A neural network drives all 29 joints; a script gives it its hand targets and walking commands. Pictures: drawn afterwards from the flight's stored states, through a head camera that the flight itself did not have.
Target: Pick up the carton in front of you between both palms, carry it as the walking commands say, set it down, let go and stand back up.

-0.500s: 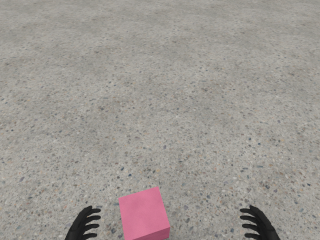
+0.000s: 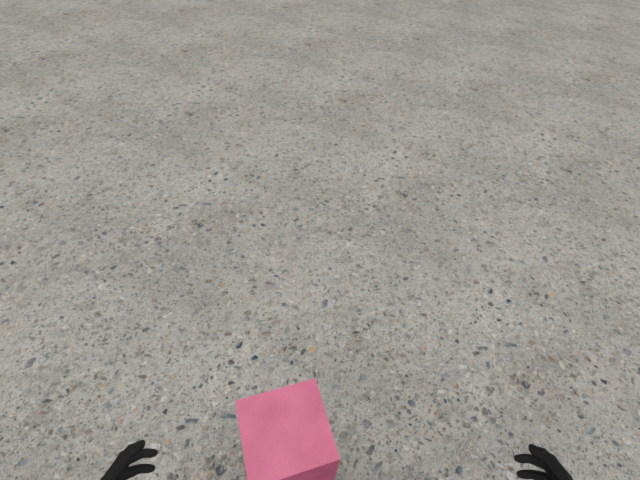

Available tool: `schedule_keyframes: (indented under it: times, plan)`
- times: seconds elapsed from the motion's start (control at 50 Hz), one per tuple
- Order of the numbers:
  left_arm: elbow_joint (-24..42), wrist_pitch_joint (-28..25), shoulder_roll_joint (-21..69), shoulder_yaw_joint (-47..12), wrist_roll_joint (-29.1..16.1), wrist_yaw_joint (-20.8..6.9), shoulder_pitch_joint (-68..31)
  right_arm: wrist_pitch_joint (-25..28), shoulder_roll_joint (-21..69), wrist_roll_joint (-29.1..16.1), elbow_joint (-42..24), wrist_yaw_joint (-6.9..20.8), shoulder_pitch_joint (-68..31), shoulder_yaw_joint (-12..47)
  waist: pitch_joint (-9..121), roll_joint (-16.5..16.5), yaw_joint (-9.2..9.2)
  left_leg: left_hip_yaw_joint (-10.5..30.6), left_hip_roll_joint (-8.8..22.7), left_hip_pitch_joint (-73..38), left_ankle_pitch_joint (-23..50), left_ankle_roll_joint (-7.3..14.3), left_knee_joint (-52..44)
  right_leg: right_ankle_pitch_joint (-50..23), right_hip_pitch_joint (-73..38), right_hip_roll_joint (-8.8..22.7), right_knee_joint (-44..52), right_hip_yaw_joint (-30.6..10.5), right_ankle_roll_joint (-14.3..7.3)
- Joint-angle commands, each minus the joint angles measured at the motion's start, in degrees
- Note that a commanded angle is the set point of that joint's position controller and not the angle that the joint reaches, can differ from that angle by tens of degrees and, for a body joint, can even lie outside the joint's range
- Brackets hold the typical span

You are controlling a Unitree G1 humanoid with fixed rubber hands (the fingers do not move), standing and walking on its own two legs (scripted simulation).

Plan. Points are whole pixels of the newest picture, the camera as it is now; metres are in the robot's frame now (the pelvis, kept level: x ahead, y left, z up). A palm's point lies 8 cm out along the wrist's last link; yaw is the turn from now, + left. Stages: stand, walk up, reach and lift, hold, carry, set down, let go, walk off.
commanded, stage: stand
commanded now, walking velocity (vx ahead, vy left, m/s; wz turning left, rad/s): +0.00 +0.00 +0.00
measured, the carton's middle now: (286, 444) +0.37 +0.08 -0.64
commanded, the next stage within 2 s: none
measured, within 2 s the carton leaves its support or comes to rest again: neither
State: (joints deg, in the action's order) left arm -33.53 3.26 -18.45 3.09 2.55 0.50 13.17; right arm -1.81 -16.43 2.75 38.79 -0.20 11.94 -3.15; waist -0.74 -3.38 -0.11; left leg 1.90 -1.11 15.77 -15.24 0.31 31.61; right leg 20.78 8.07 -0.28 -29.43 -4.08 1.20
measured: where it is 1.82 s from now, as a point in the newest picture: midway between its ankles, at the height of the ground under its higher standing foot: outside the picture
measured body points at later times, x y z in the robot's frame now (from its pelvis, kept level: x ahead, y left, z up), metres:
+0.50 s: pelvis +0.01 +0.01 +0.00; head +0.02 +0.04 +0.45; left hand +0.14 +0.30 -0.12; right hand +0.14 -0.29 -0.09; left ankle +0.02 +0.12 -0.73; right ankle -0.05 -0.14 -0.73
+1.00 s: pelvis +0.00 +0.01 +0.01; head +0.00 +0.03 +0.46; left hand +0.10 +0.32 -0.12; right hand +0.09 -0.30 -0.09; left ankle +0.02 +0.12 -0.73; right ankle -0.05 -0.14 -0.73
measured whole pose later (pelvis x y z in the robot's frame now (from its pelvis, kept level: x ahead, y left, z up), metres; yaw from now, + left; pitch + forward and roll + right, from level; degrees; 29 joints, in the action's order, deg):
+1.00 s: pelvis +0.00 +0.01 +0.01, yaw -1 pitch -2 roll +0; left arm -53.3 -0.3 -22.3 0.5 1.7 1.3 10.8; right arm -0.1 -20.3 1.2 57.4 -0.5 7.3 -1.8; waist -2.0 -2.4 -0.6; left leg 1.0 -1.3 10.7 -11.6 1.1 24.6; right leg 16.2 2.6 0.9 -21.0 -4.3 2.1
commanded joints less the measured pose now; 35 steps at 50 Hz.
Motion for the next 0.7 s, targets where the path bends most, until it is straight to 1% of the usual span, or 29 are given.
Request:
schedule_keyframes:
  times: [0.0,0.06,0.14,0.24,0.4,0.68]
  plan:
    - [1.90,-2.50,-6.47,1.66,0.02,0.10,-1.33,1.60,-8.66,-0.25,-2.84,-0.36,-4.14,-2.39,1.59,5.42,0.33,4.62,4.41,-0.81,1.87,0.62,-7.21,-5.90,2.50,1.57,4.25,-0.99,-0.97]
    - [-0.18,-3.00,-7.48,1.38,-0.07,0.54,-1.04,1.92,-9.69,-0.34,-1.18,-0.58,-3.61,-2.38,2.81,5.40,-0.06,4.54,4.82,-3.25,8.77,0.89,-5.87,-10.17,1.90,2.10,4.30,-1.36,-0.96]
    - [-2.81,-3.36,-8.61,0.91,-0.30,0.99,-0.74,2.06,-10.67,-0.53,1.01,-0.90,-3.21,-2.10,3.64,4.84,-0.36,4.15,5.10,-5.65,15.65,1.12,-4.85,-15.02,0.99,2.73,4.46,-1.60,-0.81]
    - [-5.54,-3.44,-9.38,0.37,-0.56,1.28,-0.84,2.03,-11.35,-0.75,3.41,-1.09,-3.28,-1.66,3.73,4.20,-0.51,3.81,5.33,-7.37,19.93,1.31,-4.55,-18.26,0.43,3.34,4.88,-1.51,-0.63]
    - [-8.79,-3.67,-10.14,-0.09,-0.73,1.44,-1.78,2.19,-11.95,-0.91,6.67,-1.14,-4.59,-1.23,3.06,3.32,-0.45,3.95,5.70,-7.82,19.69,1.56,-5.57,-18.19,-0.13,4.07,6.18,-1.56,-0.55]
    - [-13.36,-4.04,-11.36,-0.53,-0.72,1.26,-2.94,2.26,-13.03,-1.26,11.90,-0.76,-6.24,-1.04,1.02,3.47,-0.48,4.56,6.07,-8.13,13.46,1.39,-9.14,-13.71,-0.17,4.88,9.68,-2.33,-1.19]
